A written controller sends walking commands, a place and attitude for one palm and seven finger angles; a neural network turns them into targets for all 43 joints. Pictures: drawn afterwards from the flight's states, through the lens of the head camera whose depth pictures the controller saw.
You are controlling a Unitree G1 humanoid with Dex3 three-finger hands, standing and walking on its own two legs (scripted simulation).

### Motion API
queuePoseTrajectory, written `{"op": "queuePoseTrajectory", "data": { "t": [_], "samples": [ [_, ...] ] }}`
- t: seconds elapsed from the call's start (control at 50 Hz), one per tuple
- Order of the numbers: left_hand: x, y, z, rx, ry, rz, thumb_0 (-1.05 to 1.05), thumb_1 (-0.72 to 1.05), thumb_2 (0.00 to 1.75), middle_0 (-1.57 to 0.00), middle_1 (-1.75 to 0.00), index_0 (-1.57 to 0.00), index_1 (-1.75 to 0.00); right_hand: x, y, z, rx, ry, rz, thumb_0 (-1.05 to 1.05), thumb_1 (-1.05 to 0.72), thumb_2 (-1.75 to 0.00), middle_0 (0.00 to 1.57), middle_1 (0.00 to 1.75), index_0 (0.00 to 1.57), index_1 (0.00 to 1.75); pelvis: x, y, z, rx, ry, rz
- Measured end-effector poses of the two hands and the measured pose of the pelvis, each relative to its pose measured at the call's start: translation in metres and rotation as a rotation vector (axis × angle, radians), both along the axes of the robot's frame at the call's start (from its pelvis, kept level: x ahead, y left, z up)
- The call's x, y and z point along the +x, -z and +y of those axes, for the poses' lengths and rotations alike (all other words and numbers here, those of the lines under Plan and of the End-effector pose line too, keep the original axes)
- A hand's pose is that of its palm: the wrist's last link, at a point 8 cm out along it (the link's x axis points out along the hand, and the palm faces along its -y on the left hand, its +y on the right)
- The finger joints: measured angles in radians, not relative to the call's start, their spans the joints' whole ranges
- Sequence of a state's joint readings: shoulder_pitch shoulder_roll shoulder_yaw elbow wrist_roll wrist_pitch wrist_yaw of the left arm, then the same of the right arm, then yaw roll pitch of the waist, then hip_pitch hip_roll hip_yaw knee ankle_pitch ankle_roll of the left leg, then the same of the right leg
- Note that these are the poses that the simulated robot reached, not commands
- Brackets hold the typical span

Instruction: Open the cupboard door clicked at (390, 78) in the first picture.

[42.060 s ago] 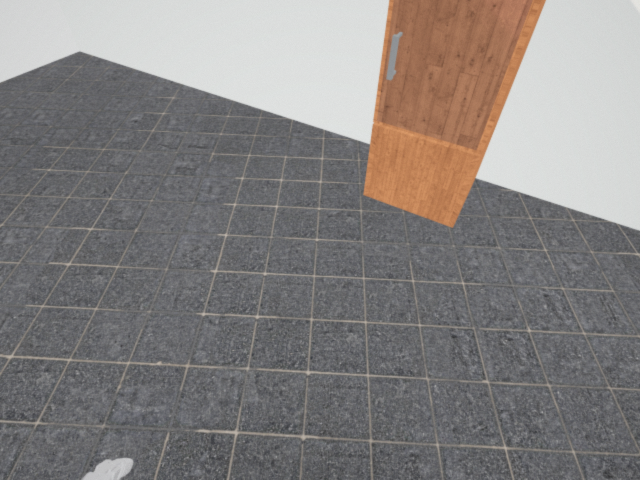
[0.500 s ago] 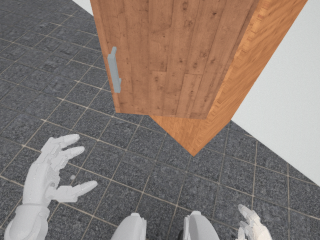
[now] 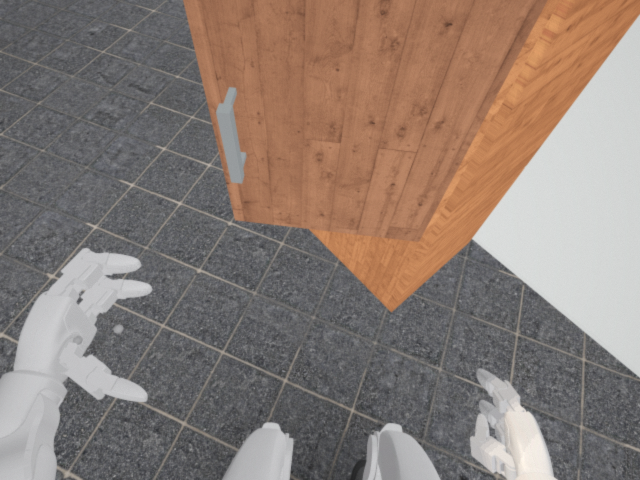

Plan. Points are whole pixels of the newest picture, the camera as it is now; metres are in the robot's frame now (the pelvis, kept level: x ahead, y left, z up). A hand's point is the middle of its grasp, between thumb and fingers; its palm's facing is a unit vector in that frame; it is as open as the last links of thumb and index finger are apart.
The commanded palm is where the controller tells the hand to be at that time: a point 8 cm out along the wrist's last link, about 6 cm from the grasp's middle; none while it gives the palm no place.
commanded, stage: raise the hand with hooked fingers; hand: left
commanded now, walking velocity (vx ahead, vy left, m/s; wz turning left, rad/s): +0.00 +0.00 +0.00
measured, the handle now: (234, 138) +0.58 +0.18 +0.02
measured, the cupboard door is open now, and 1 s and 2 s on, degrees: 43 43 43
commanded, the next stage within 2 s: move the hooked fingers beside the handle in 0.68 s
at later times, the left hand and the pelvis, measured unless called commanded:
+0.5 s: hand (125, 305) +0.29 +0.25 +0.04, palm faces +0.02 -1.00 -0.05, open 14.0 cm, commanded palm +0.26 +0.30 +0.04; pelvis +0.00 -0.02 +0.00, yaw -1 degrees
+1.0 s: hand (130, 287) +0.31 +0.25 +0.03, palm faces -0.04 -1.00 -0.03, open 14.0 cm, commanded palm +0.30 +0.30 +0.04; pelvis -0.01 -0.01 -0.01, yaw -1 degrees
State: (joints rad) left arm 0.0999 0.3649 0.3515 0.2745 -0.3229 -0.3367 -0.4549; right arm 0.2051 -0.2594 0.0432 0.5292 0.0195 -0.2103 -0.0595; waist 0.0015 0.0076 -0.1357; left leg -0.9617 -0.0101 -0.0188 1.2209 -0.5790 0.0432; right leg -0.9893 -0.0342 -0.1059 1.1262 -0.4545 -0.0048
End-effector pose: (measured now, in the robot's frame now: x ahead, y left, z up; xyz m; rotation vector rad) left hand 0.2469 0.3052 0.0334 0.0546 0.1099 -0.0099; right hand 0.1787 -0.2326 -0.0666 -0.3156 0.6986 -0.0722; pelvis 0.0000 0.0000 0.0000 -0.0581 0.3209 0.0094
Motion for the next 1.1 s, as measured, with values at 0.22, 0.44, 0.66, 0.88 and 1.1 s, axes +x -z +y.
{"op": "queuePoseTrajectory", "data": {
  "t": [0.22, 0.44, 0.66, 0.88, 1.1],
  "samples": [
    [0.024, -0.012, 0.009, -0.002, -0.022, -0.054, -0.01, -0.50, 0.30, -0.31, -1.20, -0.30, -1.20, -0.029, 0.010, -0.033, -0.023, 0.064, 0.078, 0.01, -0.90, -0.89, 0.20, 0.30, 0.21, 0.30, 0.001, 0.001, -0.014, 0.012, 0.012, 0.009],
    [0.022, -0.013, -0.010, -0.001, 0.011, -0.058, -0.01, -0.50, 0.30, -0.31, -1.20, -0.30, -1.20, -0.047, 0.006, -0.049, -0.027, 0.102, 0.084, 0.01, -0.90, -0.89, 0.20, 0.30, 0.21, 0.30, -0.001, -0.001, -0.019, 0.027, 0.027, 0.005],
    [0.016, -0.010, -0.011, -0.001, 0.026, -0.046, -0.01, -0.50, 0.30, -0.30, -1.20, -0.30, -1.20, -0.041, 0.007, -0.040, -0.008, 0.088, 0.065, 0.01, -0.90, -0.89, 0.20, 0.30, 0.21, 0.30, -0.004, -0.001, -0.019, 0.026, 0.024, -0.002],
    [0.021, -0.005, 0.003, -0.021, 0.000, -0.051, -0.01, -0.50, 0.30, -0.30, -1.20, -0.30, -1.20, -0.033, 0.007, -0.031, -0.021, 0.060, 0.049, 0.01, -0.90, -0.89, 0.20, 0.30, 0.21, 0.30, -0.006, 0.002, -0.013, 0.016, 0.015, 0.001],
    [0.073, -0.006, -0.003, -0.034, 0.046, -0.084, -0.01, -0.50, 0.30, -0.31, -1.20, -0.30, -1.20, -0.046, 0.014, -0.027, -0.043, 0.087, 0.108, 0.01, -0.90, -0.89, 0.20, 0.30, 0.21, 0.30, -0.006, 0.005, -0.005, 0.010, 0.018, 0.028]
  ]
}}
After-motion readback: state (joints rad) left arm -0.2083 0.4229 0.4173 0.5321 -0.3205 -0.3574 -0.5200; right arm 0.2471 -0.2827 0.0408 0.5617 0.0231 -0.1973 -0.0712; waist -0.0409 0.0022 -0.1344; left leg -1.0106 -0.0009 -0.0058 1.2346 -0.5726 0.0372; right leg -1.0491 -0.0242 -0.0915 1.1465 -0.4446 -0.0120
